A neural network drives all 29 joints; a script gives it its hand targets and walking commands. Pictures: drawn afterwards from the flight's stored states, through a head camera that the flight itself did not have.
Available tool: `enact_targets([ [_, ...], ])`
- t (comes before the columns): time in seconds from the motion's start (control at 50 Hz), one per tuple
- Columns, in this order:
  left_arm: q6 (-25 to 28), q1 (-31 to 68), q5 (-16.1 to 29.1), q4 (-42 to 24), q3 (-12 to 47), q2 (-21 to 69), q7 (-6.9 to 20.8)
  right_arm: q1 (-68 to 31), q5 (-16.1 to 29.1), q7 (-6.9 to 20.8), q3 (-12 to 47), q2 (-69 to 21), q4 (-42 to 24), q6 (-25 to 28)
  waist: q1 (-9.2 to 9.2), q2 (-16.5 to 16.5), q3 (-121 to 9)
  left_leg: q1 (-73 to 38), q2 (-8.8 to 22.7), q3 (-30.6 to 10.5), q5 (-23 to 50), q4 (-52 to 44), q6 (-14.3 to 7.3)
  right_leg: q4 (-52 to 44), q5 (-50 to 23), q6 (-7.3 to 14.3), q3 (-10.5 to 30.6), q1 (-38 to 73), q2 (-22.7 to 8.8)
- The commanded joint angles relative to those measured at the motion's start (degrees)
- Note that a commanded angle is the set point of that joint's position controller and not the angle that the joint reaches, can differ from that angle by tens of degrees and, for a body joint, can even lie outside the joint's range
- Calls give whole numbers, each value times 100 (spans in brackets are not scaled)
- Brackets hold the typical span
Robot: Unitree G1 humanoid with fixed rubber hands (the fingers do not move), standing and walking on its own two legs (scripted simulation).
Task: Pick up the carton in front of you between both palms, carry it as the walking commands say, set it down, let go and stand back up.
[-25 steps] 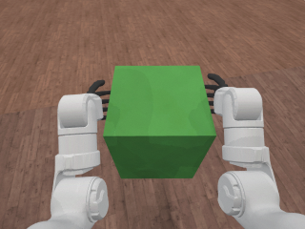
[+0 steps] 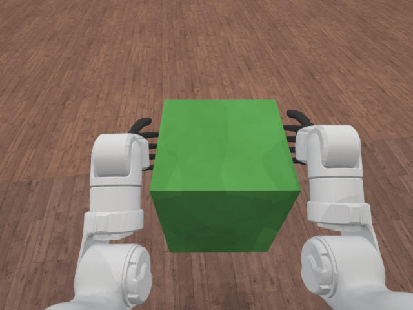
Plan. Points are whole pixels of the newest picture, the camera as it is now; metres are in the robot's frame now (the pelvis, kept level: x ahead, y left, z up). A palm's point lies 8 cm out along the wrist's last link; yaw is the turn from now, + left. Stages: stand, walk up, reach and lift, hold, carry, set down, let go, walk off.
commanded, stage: carry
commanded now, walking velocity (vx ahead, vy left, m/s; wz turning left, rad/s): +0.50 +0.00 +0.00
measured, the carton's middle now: (219, 180) +0.37 +0.02 +0.06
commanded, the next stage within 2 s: none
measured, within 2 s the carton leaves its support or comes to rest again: neither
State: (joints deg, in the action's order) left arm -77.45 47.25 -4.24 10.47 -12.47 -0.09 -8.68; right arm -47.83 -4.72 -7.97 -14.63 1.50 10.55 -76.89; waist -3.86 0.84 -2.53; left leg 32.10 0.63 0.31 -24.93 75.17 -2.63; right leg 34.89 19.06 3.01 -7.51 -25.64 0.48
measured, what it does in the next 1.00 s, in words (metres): climbs: left foot 0.03 m higher, then right foot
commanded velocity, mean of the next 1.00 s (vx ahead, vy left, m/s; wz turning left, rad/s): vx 0.50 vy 0.00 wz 0.00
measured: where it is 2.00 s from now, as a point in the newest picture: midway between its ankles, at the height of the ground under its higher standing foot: (221, 138)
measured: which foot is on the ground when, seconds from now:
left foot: up 0.00-0.26, down 0.28-0.72, up 0.74-1.00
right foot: down 0.00-0.28, up 0.30-0.68, down 0.70-1.00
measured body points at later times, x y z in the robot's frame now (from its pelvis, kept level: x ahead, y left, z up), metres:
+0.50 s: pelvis +0.30 +0.04 +0.04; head +0.35 +0.05 +0.48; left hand +0.70 +0.16 +0.18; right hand +0.68 -0.14 +0.18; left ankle +0.33 +0.12 -0.69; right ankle +0.31 -0.08 -0.60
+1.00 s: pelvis +0.61 +0.00 +0.06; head +0.64 -0.01 +0.51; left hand +0.99 +0.17 +0.23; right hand +1.01 -0.13 +0.22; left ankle +0.71 +0.13 -0.59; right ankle +0.56 -0.08 -0.67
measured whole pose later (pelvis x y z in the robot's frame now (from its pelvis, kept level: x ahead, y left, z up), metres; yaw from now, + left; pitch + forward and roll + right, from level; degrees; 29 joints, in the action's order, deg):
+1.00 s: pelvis +0.61 +0.00 +0.06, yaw +0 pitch +5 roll +0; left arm -77.4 49.0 -3.0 6.6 -13.7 -0.1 -9.8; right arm -49.5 -5.9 -8.6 -15.1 0.9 5.8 -78.6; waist -4.3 1.0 -1.6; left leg 45.8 3.9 2.5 -18.8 61.8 -1.8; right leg 27.1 23.3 2.2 -6.5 -14.1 0.4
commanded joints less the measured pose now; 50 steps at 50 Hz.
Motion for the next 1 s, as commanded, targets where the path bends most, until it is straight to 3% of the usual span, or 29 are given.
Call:
enact_targets([
  [0.0,254,5347,3208,-1400,3157,6622,1533,-4527,2466,1179,2945,-6380,-869,144,65,-598,-2759,1554,244,-123,247,65,-38,-1213,-1152,891,2440,3168,-1583],
  [0.08,148,5139,3192,-1520,3122,6394,1473,-4418,2319,1029,3005,-6108,-1067,58,25,-639,-2598,1950,388,117,424,-837,86,-1421,-1287,1063,1970,3303,-1560],
  [0.12,86,4896,3066,-1326,3072,6270,1466,-4235,2253,1031,3034,-6026,-909,-5,4,-687,-2443,1638,399,242,710,-1789,111,-1457,-1616,987,1581,3180,-1410],
  [0.18,45,4564,2837,-863,2981,6143,1500,-4026,2220,1115,3049,-6037,-503,-45,-27,-911,-2205,797,83,760,1038,-3075,29,-1381,-2669,730,981,2975,-1224],
  [0.22,62,4406,2706,-559,2907,6148,1525,-3959,2252,1206,3013,-6145,-205,-30,144,-1042,-2238,-194,-340,1193,952,-3734,-80,-818,-3951,474,583,2790,-1151],
  [0.24,77,4387,2680,-456,2865,6174,1536,-3936,2285,1257,2986,-6211,-69,-1,440,-940,-2510,-1284,-595,1480,1216,-4269,-157,3,-4600,260,195,2523,-1020],
  [0.26,100,4394,2637,-387,2825,6178,1547,-3873,2337,1304,2923,-6226,56,39,763,-599,-3030,-2917,-404,1185,1192,-4320,-243,990,-4091,30,25,1766,-876],
  [0.28,119,4429,2592,-370,2772,6222,1556,-3842,2357,1345,2859,-6199,98,92,921,436,-3573,-4385,1089,-1448,-288,-4747,-794,2424,-2113,-254,127,198,-510],
  [0.3,144,4629,2551,-440,2773,6241,1565,-4081,2410,1379,2879,-6289,54,161,966,1752,-3472,-5180,1954,-3822,693,-5398,-1440,3657,1072,-337,503,-1482,445],
  [0.32,183,4831,2543,-528,2770,6263,1528,-4251,2547,1412,2932,-6410,-183,169,854,1318,-3230,-5101,1920,-3654,1366,-5229,-1520,4526,1129,-134,936,-2019,206],
  [0.36,224,4848,2497,-767,2774,6288,1403,-4835,2911,1457,3180,-6720,-788,222,849,224,-2923,-4369,1682,-2536,2462,-4869,-1253,4578,707,-17,992,-2192,-150],
  [0.4,228,4719,2425,-954,2736,6268,1266,-5184,3180,1460,3326,-6864,-1202,226,680,326,-2935,-3982,1501,-1892,2160,-5039,-1004,4018,439,-33,998,-1965,-333],
  [0.5,165,4520,2251,-1360,2897,5944,1066,-4957,3190,1418,3380,-6586,-1534,113,755,523,-2870,-3912,1460,-1173,1982,-5272,-1180,2677,376,-194,623,-2094,-380],
  [0.54,105,4400,2211,-1248,2980,5851,1066,-4683,3056,1410,3389,-6420,-1348,46,780,696,-2735,-3701,1345,-788,2180,-5331,-1069,1783,-45,-203,493,-1721,-384],
  [0.6,40,4207,2203,-829,3005,5829,1161,-4407,2872,1437,3346,-6302,-911,-4,769,801,-2479,-3542,1145,-260,3059,-5169,-826,589,-402,-151,-23,-1033,-60],
  [0.62,27,4155,2214,-658,2975,5849,1211,-4361,2818,1450,3309,-6283,-766,-3,730,843,-2410,-3475,1104,-122,3277,-5040,-719,251,-406,-114,-241,-718,95],
  [0.64,25,4102,2228,-464,2934,5889,1265,-4327,2768,1463,3275,-6268,-619,3,565,833,-2444,-3292,1037,93,3806,-4629,-576,-124,-557,-56,-481,-73,298],
  [0.66,38,4073,2245,-264,2880,5925,1322,-4255,2741,1479,3250,-6284,-453,12,303,609,-2685,-2850,893,470,4265,-3807,-345,-523,-805,31,-642,1171,415],
  [0.68,65,3900,2265,-32,2789,5934,1375,-4290,2728,1498,3194,-6259,-326,26,-19,250,-3133,-1920,715,646,3649,-2790,-77,-418,-471,213,67,2747,-31],
  [0.7,104,3844,2246,108,2669,5838,1413,-4308,2703,1518,3127,-6364,-226,26,-53,-1137,-3653,-284,179,562,1659,-1184,207,-805,293,881,3011,4092,-1784],
  [0.72,164,3960,2288,167,2626,6021,1444,-4398,2648,1536,3006,-6344,-174,42,-164,-1901,-3250,1254,-571,187,-556,-270,223,-1540,-367,1367,4646,4468,-2009],
  [0.74,177,4216,2400,-45,2608,6128,1491,-4588,2637,1517,2992,-6472,-189,83,-80,-1373,-2996,1758,-194,-216,-492,532,35,-1192,-894,1395,4197,4403,-2049],
  [0.76,201,4463,2596,-248,2713,6355,1547,-4615,2637,1476,2933,-6488,-258,116,-128,-674,-2875,1843,-37,-238,-301,749,-14,-961,-1484,1308,3639,4081,-1914],
  [0.78,229,4794,2779,-558,2827,6518,1580,-4675,2616,1428,2885,-6549,-382,145,-67,-291,-2705,1810,156,-266,-67,522,-51,-946,-1653,1109,3131,3689,-1791],
  [0.82,245,5245,3087,-980,2993,6729,1599,-4695,2531,1294,2840,-6530,-602,161,70,-463,-2690,1588,265,-219,196,120,-45,-1151,-1174,867,2570,3269,-1617],
  [0.88,211,5209,3200,-1209,3013,6682,1576,-4594,2434,1125,2866,-6379,-867,138,58,-665,-2652,1800,298,8,369,-225,28,-1364,-1067,975,2218,3220,-1572],
  [0.92,166,5142,3199,-1296,3028,6556,1539,-4587,2371,1060,2915,-6233,-978,94,20,-641,-2534,2013,382,131,455,-775,93,-1451,-1250,1054,1976,3328,-1558],
  [0.98,73,4871,3051,-1120,2980,6344,1503,-4393,2303,1045,2972,-6087,-836,-1,-13,-742,-2305,1447,333,374,934,-2205,95,-1482,-1913,908,1384,3107,-1327],
])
